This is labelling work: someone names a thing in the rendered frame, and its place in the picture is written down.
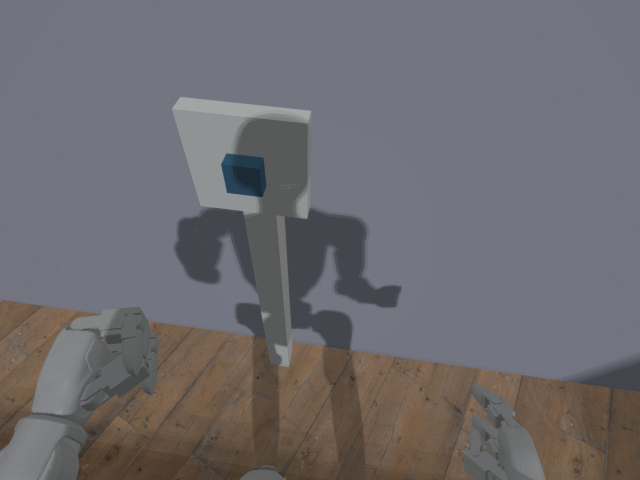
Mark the left robot hand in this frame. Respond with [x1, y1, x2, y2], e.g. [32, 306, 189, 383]
[31, 307, 160, 427]

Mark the left robot forearm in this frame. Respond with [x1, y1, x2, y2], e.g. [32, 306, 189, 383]
[0, 414, 88, 480]

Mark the panel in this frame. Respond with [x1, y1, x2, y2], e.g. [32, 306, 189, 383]
[172, 97, 311, 367]

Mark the right robot hand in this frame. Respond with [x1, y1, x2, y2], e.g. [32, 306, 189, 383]
[464, 383, 545, 480]

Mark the button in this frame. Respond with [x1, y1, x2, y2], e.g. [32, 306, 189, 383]
[221, 153, 266, 197]

